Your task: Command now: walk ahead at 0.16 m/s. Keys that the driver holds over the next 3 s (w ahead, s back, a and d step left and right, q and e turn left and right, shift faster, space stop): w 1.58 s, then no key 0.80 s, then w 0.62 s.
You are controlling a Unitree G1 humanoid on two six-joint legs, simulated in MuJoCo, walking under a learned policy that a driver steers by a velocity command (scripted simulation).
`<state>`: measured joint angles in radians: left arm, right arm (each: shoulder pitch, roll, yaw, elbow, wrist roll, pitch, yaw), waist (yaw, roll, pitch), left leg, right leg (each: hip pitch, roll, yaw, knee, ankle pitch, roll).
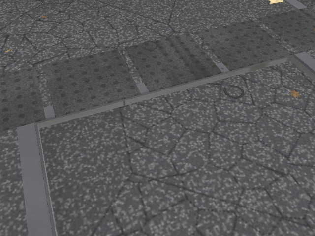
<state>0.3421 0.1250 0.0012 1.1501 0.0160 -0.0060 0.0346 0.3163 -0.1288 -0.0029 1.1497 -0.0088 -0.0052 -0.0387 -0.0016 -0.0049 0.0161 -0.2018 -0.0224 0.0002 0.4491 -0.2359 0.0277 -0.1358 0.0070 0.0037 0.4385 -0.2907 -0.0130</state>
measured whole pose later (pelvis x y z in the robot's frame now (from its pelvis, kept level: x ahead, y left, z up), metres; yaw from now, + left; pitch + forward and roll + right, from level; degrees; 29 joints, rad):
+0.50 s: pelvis +0.16 -0.03 -0.01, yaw -1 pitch +2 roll +1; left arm 0.56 0.13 0.02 1.13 0.02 -0.10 0.02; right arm 0.07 -0.20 -0.05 0.95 -0.02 -0.05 0.03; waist 0.05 0.01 0.03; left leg -0.62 0.02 0.09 0.80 -0.18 0.07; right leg 0.12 0.04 -0.01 0.20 -0.36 -0.06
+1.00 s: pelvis +0.45 -0.01 +0.00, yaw -1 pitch +0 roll +1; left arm 0.07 0.18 0.04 0.91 0.02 -0.04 -0.04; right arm 0.47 -0.16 -0.02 1.08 -0.01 -0.11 0.00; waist -0.05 -0.03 0.05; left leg 0.05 -0.10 0.09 0.19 -0.25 0.10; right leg -0.64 -0.10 -0.05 0.70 -0.01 -0.04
